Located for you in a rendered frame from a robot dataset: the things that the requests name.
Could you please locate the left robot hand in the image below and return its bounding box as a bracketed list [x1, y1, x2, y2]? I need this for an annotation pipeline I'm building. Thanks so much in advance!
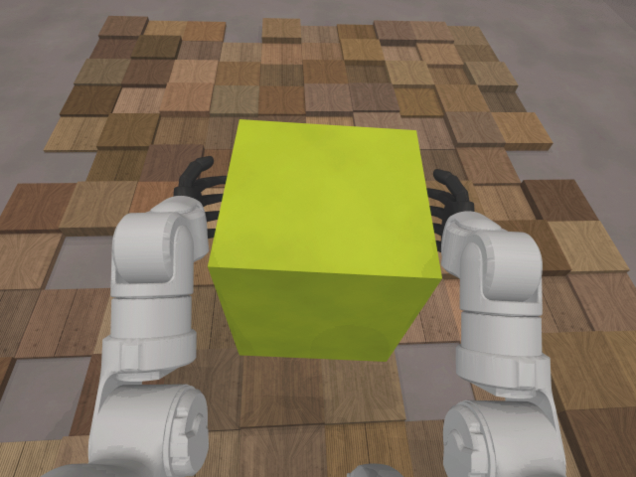
[173, 156, 228, 239]

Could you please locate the left robot upper arm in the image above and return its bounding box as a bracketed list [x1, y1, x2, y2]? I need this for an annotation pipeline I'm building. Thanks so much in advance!
[41, 385, 209, 477]

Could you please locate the robot left forearm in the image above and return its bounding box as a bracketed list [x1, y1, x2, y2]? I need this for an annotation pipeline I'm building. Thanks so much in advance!
[88, 196, 209, 461]

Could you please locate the right robot hand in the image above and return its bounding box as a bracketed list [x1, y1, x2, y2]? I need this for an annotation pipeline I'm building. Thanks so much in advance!
[426, 169, 474, 252]

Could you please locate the right robot upper arm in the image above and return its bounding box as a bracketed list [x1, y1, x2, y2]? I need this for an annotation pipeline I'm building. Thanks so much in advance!
[443, 400, 566, 477]

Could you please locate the carton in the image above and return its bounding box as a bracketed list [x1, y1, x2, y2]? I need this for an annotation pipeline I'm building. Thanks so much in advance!
[208, 119, 442, 362]

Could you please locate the robot right forearm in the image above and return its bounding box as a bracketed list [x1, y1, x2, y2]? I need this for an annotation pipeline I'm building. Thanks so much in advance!
[441, 211, 566, 472]

